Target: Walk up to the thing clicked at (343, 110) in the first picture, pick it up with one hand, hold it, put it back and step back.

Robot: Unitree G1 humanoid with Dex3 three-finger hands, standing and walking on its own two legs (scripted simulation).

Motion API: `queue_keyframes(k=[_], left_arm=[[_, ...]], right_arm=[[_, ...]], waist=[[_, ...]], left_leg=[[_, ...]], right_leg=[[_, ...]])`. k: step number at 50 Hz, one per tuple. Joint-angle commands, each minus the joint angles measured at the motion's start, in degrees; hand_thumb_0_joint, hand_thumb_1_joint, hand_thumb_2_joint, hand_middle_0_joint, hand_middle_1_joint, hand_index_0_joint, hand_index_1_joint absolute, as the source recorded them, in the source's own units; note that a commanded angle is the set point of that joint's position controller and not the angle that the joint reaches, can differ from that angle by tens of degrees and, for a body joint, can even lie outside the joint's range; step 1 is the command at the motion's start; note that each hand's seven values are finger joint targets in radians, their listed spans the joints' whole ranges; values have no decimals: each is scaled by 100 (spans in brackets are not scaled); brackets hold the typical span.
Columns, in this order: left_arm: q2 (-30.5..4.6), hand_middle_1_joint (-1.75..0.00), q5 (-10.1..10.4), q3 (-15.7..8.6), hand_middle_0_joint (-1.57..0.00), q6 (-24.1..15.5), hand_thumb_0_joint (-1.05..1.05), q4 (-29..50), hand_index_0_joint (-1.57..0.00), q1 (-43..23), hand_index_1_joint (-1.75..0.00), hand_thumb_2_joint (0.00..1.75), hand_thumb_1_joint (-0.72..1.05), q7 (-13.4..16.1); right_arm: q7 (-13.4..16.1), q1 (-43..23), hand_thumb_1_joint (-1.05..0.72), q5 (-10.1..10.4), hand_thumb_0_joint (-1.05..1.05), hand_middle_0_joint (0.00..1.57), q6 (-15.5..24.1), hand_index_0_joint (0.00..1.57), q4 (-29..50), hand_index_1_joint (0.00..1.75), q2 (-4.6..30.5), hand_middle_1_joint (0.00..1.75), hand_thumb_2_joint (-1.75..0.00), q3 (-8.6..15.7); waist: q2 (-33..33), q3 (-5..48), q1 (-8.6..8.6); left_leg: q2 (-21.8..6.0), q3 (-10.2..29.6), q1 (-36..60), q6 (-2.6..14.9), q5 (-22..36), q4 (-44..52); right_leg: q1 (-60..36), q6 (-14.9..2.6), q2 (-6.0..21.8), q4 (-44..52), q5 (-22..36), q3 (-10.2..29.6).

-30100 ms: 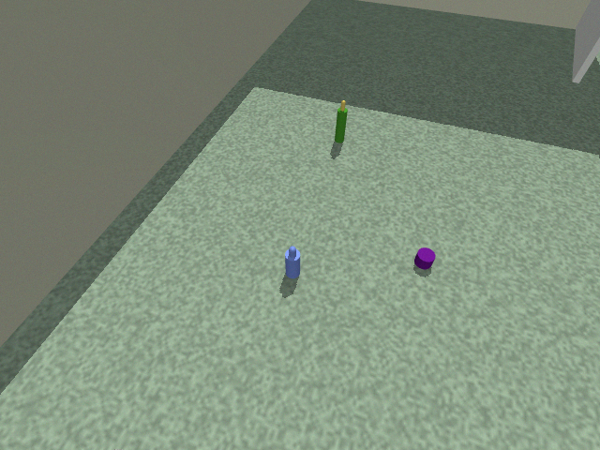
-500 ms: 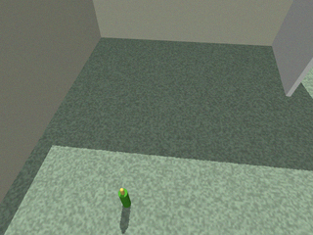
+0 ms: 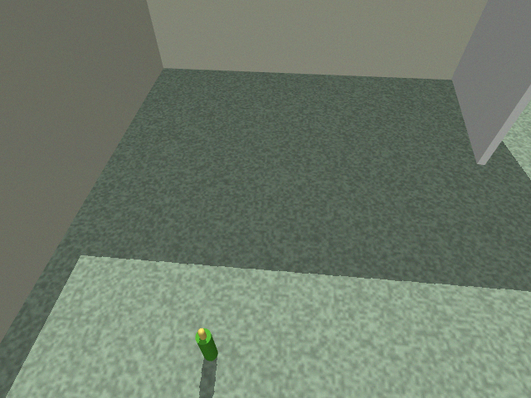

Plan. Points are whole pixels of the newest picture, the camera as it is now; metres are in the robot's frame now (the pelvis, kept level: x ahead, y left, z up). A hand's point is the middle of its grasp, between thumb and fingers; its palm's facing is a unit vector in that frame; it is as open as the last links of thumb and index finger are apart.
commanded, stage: stand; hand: left
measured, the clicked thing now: (206, 343) +0.39 +0.21 -0.66
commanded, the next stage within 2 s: step back in 0.62 s
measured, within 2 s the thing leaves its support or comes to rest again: neither
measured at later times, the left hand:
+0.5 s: hand out of the picture +0.08 +0.24 -0.16, palm faces -0.01 -0.94 -0.34, open 7.4 cm
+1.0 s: hand out of the picture +0.10 +0.31 -0.18, palm faces -0.02 -0.93 -0.37, open 7.4 cm
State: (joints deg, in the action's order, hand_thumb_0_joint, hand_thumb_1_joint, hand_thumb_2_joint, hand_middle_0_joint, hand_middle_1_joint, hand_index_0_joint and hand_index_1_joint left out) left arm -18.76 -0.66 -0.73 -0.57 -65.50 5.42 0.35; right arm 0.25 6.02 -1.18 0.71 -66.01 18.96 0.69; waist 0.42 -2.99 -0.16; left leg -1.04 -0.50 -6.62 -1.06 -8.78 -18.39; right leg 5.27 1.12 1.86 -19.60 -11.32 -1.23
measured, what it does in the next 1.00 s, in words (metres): lifts its right foot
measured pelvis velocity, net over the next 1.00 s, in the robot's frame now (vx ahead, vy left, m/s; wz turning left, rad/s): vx -0.05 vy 0.04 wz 0.00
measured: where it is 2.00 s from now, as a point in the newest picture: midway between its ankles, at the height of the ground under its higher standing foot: outside the picture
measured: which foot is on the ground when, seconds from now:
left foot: down 0.00-1.00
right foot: down 0.00-0.90, up 0.92-1.00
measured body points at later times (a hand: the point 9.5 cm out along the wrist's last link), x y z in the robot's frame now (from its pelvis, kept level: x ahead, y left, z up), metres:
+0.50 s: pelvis +0.01 -0.01 +0.00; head +0.01 -0.01 +0.45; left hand +0.08 +0.29 -0.13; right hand +0.08 -0.30 -0.14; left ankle +0.02 +0.13 -0.75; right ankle +0.00 -0.13 -0.75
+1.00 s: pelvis -0.05 +0.04 -0.02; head +0.03 +0.07 +0.42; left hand +0.10 +0.35 -0.16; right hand +0.01 -0.28 -0.13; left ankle -0.04 +0.12 -0.75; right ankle -0.04 -0.11 -0.70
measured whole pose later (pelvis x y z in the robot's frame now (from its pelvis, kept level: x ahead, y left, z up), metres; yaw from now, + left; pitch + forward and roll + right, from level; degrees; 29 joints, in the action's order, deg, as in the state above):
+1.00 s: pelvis -0.05 +0.04 -0.02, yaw +0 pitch -1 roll -1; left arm -23.7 0.0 -3.9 3.9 -52.7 0.2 1.8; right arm -0.3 7.9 -1.6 -1.5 -56.3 20.7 3.2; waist -2.8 -11.8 -1.6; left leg 1.9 0.4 -16.3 3.1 -17.4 -34.8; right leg 24.5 -1.4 -4.5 -53.9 -30.5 8.6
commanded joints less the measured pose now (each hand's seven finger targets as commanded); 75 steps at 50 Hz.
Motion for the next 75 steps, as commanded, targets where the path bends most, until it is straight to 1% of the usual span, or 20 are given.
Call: queue_keyframes(k=[1,10,30,32,35,39,42,43,44,45,47,51,56,61,64,67,68,69,70,75], left_arm=[[-1195,-30,-19,-209,-20,-112,0,275,-20,-197,-30,90,90,65],[-1206,-30,-7,-197,-20,-144,0,285,-20,-159,-30,90,90,67],[-1287,-30,-1,-200,-20,-144,0,333,-20,-120,-30,90,90,69],[-1723,-30,142,-504,-20,-49,0,545,-20,6,-30,90,90,87],[-1794,-30,112,-587,-20,-2,0,828,-20,-93,-30,90,90,101],[-1845,-30,-60,-629,-20,86,0,1351,-20,-542,-30,90,90,92],[-1734,-30,-64,-581,-20,166,0,1612,-20,-834,-30,90,90,80],[-1608,-30,-20,-543,-20,212,0,1632,-20,-802,-30,90,90,79],[-1325,-30,72,-488,-20,259,0,1721,-20,-730,-30,90,90,90],[-1134,-30,95,-462,-20,304,0,1733,-20,-686,-30,90,90,141],[-1160,-30,47,-448,-20,367,0,1660,-20,-148,-30,90,90,211],[-1354,-30,92,-481,-20,393,0,1548,-20,137,-30,90,90,203],[-1363,-30,-26,-538,-20,311,0,1792,-20,6,-30,90,90,174],[-1316,-30,-35,-597,-20,268,0,1864,-20,196,-30,90,90,123],[-1310,-30,-69,-639,-20,226,0,1778,-20,483,-30,90,90,66],[-1307,-30,-128,-680,-20,179,0,1604,-20,1044,-30,90,90,47],[-1624,-30,-177,-758,-20,150,0,1696,-20,935,-30,90,90,46],[-1915,-30,-108,-827,-20,154,0,1872,-20,650,-30,90,90,22],[-2284,-30,-172,-859,-20,140,0,2129,-20,229,-30,90,90,39],[-1541,-30,-121,-765,-20,127,0,2382,-20,-360,-30,90,90,105]], right_arm=[[63,-217,-90,16,0,20,95,20,288,30,1144,30,-90,199],[57,-267,-90,31,0,20,92,20,285,30,1173,30,-90,198],[42,-185,-90,37,0,20,60,20,307,30,1165,30,-90,176],[8,-352,-90,138,0,20,-72,20,593,30,1366,30,-90,285],[4,-111,-90,165,0,20,-141,20,740,30,1281,30,-90,328],[-49,209,-90,103,0,20,-276,20,973,30,1279,30,-90,432],[-80,540,-90,112,0,20,-260,20,1062,30,1300,30,-90,478],[-56,547,-90,86,0,20,-220,20,1072,30,1412,30,-90,514],[-21,455,-90,6,0,20,-172,20,1175,30,1740,30,-90,583],[5,462,-90,-21,0,20,-132,20,1180,30,2038,30,-90,651],[62,414,-90,-45,0,20,-88,20,1365,30,2057,30,-90,658],[171,-171,-90,-60,0,20,-81,20,1659,30,1602,30,-90,599],[225,352,-90,-8,0,20,-95,20,1737,30,1540,30,-90,637],[190,344,-90,-25,0,20,-104,20,1875,30,1664,30,-90,649],[151,87,-90,-14,0,20,-125,20,2000,30,1742,30,-90,639],[117,-218,-90,69,0,20,-193,20,2002,30,1674,30,-90,597],[98,-245,-90,107,0,20,-203,20,2049,30,1520,30,-90,555],[112,-230,-90,100,0,20,-219,20,2079,30,1259,30,-90,472],[170,-182,-90,68,0,20,-257,20,2023,30,1376,30,-90,547],[144,496,-90,152,0,20,-216,20,1705,30,1374,30,-90,462]], waist=[[7,260,28],[-90,568,20],[-126,345,-19],[-233,-121,17],[-458,342,-51],[-1149,635,-105],[-1140,544,-285],[-656,513,-281],[493,437,-275],[1197,336,-250],[903,668,-157],[870,773,136],[501,657,-183],[657,681,-204],[666,853,-73],[398,854,236],[-487,664,174],[-1400,198,165],[-1675,17,254],[-758,123,-146]], left_leg=[[-604,513,36,118,403,362],[-643,437,333,150,1003,197],[-656,425,216,128,673,286],[-429,306,-324,294,1418,-755],[-58,74,-387,237,870,-1543],[270,175,-611,363,-1768,-2723],[132,208,-526,389,-976,-2005],[-127,429,-558,423,621,-1341],[-930,1384,-607,549,2152,-499],[-1479,2368,27,822,3228,-166],[-1711,2322,255,1003,3955,-543],[-1017,1257,517,756,3119,-813],[-1279,1391,777,1306,2986,-907],[-1487,1498,578,1514,2360,-906],[-1456,1445,83,1378,1698,-1009],[-1092,1118,-886,822,592,-1407],[-468,725,-1628,466,-221,-2062],[547,231,-2237,149,-1953,-3002],[673,607,-1782,59,-2792,-4313],[950,938,-1898,1,-1790,-5144]], right_leg=[[135,-161,572,401,443,481],[-28,-156,613,343,1189,477],[82,-177,589,452,877,516],[479,-364,620,-73,2224,669],[428,-859,1038,-96,2528,997],[813,-1424,1629,-316,2301,1390],[993,-1110,1318,-877,1966,1001],[966,-817,897,-1386,1520,741],[1224,-426,12,-2370,608,353],[2129,-326,-836,-3044,-1852,537],[2240,-315,-776,-3986,-2531,1152],[2398,-260,-735,-4515,-1557,1284],[2342,5,-624,-4012,-1708,1058],[1895,-39,-393,-3067,-1780,717],[1258,-153,-288,-2193,-1471,509],[218,-434,-101,-648,-74,617],[217,-779,583,-423,257,1785],[581,-1319,1406,173,193,2855],[1675,-2040,2147,312,502,3523],[1089,-1246,905,-360,1759,1402]])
